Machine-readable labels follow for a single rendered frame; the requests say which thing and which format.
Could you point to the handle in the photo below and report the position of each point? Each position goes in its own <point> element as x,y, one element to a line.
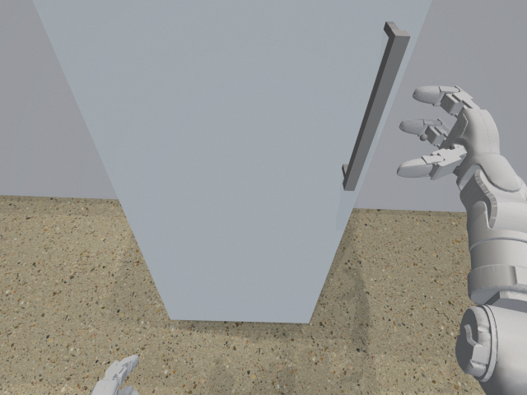
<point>392,58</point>

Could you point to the right robot hand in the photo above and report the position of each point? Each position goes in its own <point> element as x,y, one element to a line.
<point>474,133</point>

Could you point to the robot right forearm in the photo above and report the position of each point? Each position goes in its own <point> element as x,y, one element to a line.
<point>494,197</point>

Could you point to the left robot hand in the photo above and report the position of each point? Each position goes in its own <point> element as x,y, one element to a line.
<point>115,376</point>

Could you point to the right robot upper arm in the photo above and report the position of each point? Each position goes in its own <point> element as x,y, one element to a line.
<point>492,347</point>

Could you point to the fridge door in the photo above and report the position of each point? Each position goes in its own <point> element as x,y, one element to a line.
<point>223,126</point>

